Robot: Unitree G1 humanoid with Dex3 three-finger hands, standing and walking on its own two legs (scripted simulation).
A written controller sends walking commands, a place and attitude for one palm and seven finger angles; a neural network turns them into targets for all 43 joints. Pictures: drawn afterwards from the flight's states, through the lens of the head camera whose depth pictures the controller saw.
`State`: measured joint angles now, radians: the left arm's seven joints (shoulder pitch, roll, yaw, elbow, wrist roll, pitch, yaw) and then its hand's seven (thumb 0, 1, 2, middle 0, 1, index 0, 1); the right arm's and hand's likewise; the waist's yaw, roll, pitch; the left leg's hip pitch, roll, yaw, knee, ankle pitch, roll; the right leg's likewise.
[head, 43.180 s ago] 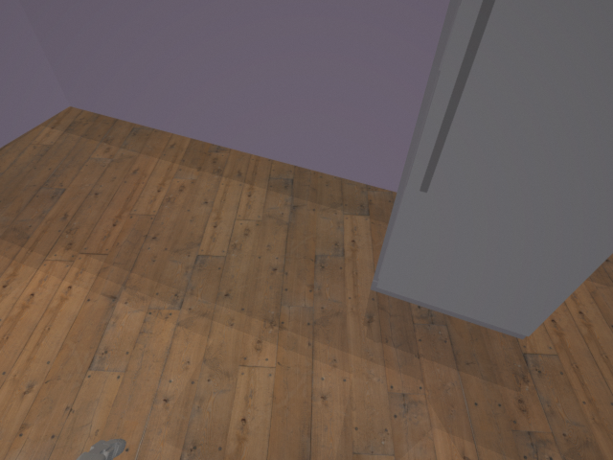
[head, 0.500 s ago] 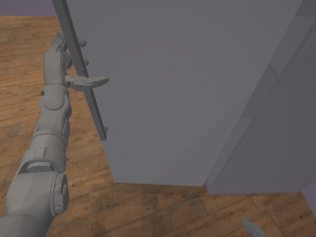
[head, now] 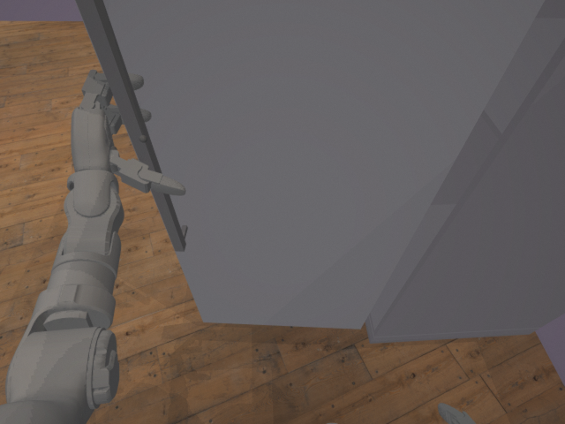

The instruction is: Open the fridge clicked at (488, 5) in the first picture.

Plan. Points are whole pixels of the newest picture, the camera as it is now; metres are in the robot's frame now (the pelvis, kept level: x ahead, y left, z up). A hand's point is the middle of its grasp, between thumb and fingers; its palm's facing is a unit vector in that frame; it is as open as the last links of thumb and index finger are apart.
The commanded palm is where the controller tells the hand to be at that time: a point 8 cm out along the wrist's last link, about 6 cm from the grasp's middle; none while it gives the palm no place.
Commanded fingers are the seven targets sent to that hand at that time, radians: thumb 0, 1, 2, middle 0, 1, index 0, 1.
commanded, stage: slip the hand off the handle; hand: left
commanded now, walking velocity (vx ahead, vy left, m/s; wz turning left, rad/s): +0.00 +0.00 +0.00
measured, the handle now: (152, 153) +0.49 +0.20 +0.11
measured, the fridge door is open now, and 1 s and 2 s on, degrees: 84 84 84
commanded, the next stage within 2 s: draw the hand back to the body in 1.20 s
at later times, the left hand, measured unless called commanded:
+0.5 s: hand (96, 131) +0.47 +0.26 +0.17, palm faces +0.24 -0.95 -0.19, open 14.7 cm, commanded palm +0.41 +0.30 +0.18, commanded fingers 0.00 -0.55 0.20 -0.25 -1.15 -0.25 -1.15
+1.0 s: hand (55, 187) +0.36 +0.27 +0.17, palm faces +0.26 -0.95 -0.19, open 14.7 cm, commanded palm +0.32 +0.31 +0.18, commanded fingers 0.00 -0.55 0.20 -0.25 -1.15 -0.25 -1.15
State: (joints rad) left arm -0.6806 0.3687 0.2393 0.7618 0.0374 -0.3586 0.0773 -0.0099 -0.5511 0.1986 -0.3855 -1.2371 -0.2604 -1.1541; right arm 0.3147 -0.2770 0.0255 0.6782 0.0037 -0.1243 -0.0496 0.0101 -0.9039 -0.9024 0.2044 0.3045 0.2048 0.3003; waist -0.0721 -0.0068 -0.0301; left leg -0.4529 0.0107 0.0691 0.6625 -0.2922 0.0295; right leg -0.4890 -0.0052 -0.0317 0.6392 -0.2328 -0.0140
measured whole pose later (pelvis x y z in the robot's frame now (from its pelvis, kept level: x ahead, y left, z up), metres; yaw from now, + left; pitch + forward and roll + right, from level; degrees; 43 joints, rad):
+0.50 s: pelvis +0.05 +0.01 +0.00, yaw +1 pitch +8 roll -1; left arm -0.62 0.44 0.33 0.71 -0.05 -0.31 -0.11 -0.01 -0.55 0.20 -0.26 -1.16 -0.25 -1.15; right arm 0.33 -0.26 0.02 0.66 0.02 -0.05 -0.06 0.01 -0.90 -0.90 0.20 0.30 0.21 0.30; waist -0.03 0.02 -0.07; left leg -0.45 0.01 0.04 0.67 -0.36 0.03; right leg -0.46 0.00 -0.05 0.62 -0.29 0.00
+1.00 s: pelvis +0.02 +0.00 +0.00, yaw +2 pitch +3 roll -1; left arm -0.32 0.40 0.32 0.37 -0.13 -0.22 -0.16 -0.01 -0.55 0.20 -0.26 -1.15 -0.25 -1.15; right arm 0.24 -0.26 0.04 0.61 0.04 -0.09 -0.10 0.01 -0.90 -0.90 0.20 0.30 0.20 0.30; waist 0.03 0.02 -0.05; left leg -0.39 0.00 0.02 0.67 -0.34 0.03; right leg -0.39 -0.01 -0.08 0.62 -0.28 -0.01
